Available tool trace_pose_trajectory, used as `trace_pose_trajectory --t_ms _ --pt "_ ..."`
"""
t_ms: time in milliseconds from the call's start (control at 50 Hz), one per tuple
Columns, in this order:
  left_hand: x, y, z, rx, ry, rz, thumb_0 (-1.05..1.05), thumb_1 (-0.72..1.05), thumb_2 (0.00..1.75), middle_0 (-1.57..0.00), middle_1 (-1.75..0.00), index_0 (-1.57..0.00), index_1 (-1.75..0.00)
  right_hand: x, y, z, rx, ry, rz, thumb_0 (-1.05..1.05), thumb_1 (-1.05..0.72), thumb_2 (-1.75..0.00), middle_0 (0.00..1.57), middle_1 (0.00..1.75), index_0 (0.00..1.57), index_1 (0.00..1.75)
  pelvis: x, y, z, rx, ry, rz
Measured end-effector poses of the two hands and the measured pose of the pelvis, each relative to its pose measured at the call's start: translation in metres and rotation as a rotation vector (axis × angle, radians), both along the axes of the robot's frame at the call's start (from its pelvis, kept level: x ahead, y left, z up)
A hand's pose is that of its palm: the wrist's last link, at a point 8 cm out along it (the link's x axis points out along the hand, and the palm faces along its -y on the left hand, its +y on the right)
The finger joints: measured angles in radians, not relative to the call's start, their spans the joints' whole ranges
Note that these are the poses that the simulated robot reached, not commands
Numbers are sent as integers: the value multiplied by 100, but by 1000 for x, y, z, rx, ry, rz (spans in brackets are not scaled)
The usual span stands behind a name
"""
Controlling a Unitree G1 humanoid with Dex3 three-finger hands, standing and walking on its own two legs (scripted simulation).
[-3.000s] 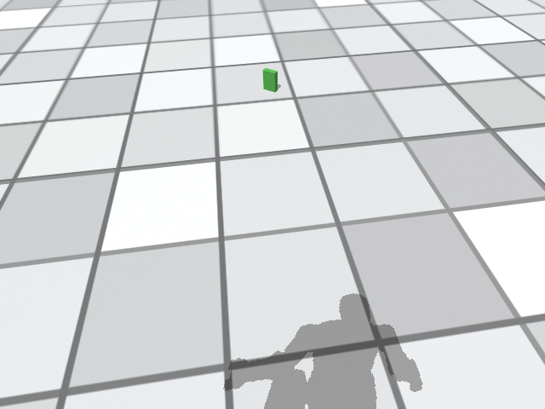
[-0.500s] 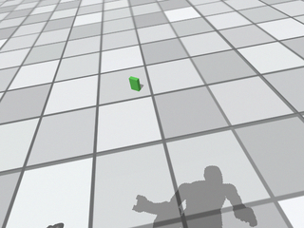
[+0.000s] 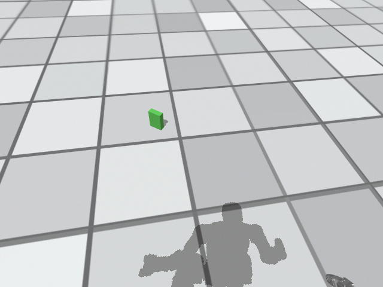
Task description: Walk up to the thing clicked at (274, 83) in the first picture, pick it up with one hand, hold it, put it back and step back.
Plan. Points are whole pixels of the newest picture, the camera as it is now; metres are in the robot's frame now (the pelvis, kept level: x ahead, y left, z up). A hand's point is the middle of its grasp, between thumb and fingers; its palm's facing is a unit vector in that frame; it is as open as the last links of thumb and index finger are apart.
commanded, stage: walk up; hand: left
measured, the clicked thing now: (156, 119) +1.28 +0.26 -0.70
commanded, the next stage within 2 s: none
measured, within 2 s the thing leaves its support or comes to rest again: neither
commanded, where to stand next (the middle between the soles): +0.92 +0.03 m, yaw -2 degrees
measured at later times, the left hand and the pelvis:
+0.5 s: hand (121, 199) +0.36 +0.21 -0.11, palm faces -0.04 -0.92 -0.39, open 7.4 cm; pelvis +0.24 -0.05 +0.00, yaw -2 degrees
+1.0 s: hand (102, 175) +0.46 +0.30 -0.16, palm faces -0.05 -0.94 -0.33, open 7.4 cm; pelvis +0.43 +0.02 +0.00, yaw +0 degrees
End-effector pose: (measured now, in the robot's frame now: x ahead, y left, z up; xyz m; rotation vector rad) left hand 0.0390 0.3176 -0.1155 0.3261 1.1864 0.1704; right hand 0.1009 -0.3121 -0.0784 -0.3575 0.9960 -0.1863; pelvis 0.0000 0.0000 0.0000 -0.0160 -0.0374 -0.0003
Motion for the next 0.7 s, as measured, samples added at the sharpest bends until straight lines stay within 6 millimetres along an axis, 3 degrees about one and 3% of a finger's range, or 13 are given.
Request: trace_pose_trajectory --t_ms 80,240,320,400,460,520,600,700 --pt "68 2 12 -3 -73 -40 1 90 90 -20 -30 -20 -29 1 2 1 5 59 -43 0 -90 -90 20 30 20 30 37 2 7 18 -9 -3" --pt "180 -12 25 15 -87 -102 1 90 90 -20 -30 -20 -29 18 -13 -17 31 178 -121 0 -90 -90 20 30 20 30 114 -8 6 45 -3 -25" --pt "240 -31 24 35 -105 -126 1 90 90 -20 -30 -20 -29 44 -29 -38 48 224 -148 0 -90 -90 20 30 20 30 159 -23 -6 59 9 -29" --pt "289 -53 25 52 -158 -128 1 90 90 -20 -30 -20 -29 88 -44 -58 61 251 -144 1 -90 -90 20 30 20 30 199 -38 -14 23 3 -23" --pt "305 -64 35 46 -194 -93 1 90 89 -20 -30 -21 -29 130 -45 -53 75 238 -95 1 -90 -90 20 30 20 30 222 -45 -6 49 -9 -21" --pt "308 -66 44 50 -177 -66 1 90 89 -20 -30 -21 -30 177 -47 -44 83 178 -70 1 -90 -90 20 30 20 30 244 -47 4 50 -16 -27" --pt "309 -59 45 61 -122 -43 1 90 89 -20 -30 -21 -30 232 -50 -32 75 102 -47 0 -90 -90 20 30 20 30 272 -45 8 30 -23 -30" --pt "314 -40 38 63 -78 -5 1 90 89 -21 -30 -21 -30 285 -43 -24 53 99 -13 0 -90 -90 20 30 20 30 307 -36 7 -1 -21 -10"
